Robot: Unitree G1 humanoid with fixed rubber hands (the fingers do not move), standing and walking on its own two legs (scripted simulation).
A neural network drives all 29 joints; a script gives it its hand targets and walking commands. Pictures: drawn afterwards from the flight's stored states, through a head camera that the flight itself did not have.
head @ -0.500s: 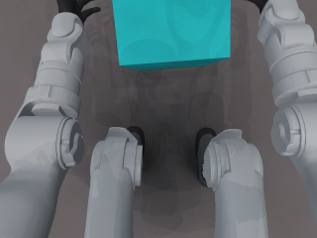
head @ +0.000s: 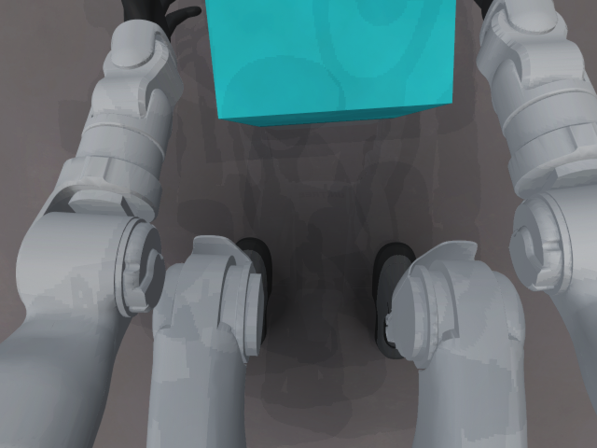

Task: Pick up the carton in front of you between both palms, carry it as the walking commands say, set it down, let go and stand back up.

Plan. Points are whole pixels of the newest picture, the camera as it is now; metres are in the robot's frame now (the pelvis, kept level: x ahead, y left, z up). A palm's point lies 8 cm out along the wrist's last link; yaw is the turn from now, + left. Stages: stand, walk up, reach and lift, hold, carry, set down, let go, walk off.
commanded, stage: reach and lift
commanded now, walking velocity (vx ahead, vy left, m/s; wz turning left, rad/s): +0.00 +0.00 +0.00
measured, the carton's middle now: (325, 29) +0.54 +0.00 -0.25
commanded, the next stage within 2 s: none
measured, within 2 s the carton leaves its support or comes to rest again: leaves its support in 0.48 s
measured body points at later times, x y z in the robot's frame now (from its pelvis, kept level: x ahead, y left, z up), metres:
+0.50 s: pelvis +0.00 +0.00 -0.01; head +0.37 -0.01 +0.25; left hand +0.55 +0.16 -0.17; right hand +0.57 -0.15 -0.18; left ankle +0.11 +0.13 -0.34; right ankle +0.11 -0.13 -0.34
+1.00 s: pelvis -0.01 +0.00 +0.10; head +0.26 -0.01 +0.46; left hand +0.51 +0.15 +0.03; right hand +0.52 -0.15 +0.03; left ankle +0.11 +0.13 -0.34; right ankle +0.11 -0.13 -0.34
